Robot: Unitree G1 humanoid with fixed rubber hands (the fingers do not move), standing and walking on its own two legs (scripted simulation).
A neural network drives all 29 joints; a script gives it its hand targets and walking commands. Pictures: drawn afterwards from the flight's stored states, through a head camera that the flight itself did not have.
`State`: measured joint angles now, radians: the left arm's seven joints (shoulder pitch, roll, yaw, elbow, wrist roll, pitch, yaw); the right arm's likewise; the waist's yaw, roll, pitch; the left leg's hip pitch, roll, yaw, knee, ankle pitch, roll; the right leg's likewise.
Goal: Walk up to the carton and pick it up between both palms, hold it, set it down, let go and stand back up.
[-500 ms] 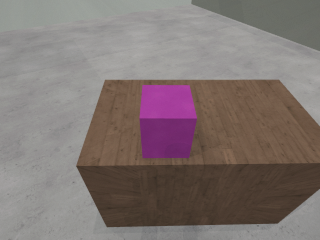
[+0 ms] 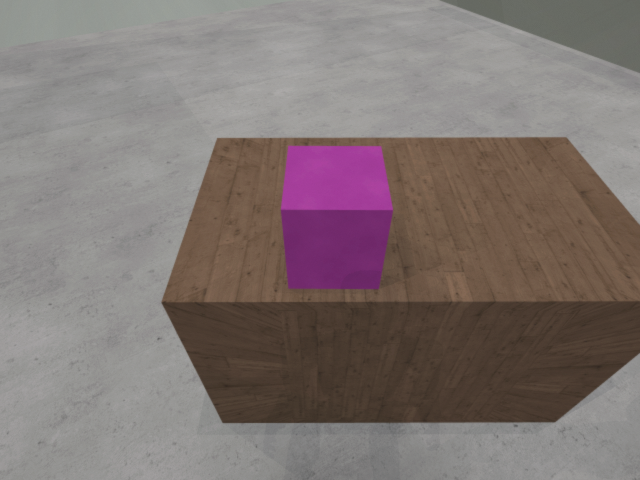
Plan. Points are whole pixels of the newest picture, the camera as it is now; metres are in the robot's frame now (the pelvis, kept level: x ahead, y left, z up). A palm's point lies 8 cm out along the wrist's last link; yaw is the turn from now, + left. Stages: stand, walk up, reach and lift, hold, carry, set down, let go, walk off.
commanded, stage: stand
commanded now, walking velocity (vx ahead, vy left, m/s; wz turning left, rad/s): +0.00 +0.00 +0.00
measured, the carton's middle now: (334, 218) +0.58 +0.01 -0.03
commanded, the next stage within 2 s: none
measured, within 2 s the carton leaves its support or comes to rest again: neither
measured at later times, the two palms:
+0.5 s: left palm out of the picture +0.11 +0.24 -0.14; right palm out of the picture -0.16 -0.16 -0.13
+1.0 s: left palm out of the picture +0.07 +0.22 -0.16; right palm out of the picture +0.16 -0.26 -0.11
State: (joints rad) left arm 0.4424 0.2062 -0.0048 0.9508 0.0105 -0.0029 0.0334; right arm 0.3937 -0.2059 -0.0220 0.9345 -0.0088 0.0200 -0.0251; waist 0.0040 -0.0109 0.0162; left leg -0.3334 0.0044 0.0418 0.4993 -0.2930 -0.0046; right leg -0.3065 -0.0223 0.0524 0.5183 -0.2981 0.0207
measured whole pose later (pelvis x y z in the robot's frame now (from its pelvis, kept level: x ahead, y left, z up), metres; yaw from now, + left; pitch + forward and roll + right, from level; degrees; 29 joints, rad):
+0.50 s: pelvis +0.01 +0.00 -0.01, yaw -5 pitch -1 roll +0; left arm 0.26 0.23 0.03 0.92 0.00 0.01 0.03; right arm 0.67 -0.07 -0.01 1.04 -0.03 0.00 -0.05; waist -0.07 -0.03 -0.02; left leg -0.11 -0.02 0.03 0.53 -0.41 0.03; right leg -0.40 -0.04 0.03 0.84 -0.36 0.04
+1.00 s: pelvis +0.08 -0.01 -0.01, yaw +0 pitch -2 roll -1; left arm 0.34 0.20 0.00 1.02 0.01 0.02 0.04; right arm 0.24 -0.20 -0.03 0.91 -0.01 0.00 -0.03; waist 0.04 -0.06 0.00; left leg -0.24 0.03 0.02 0.61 -0.33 0.00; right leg -0.14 -0.06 -0.07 0.54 -0.36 0.04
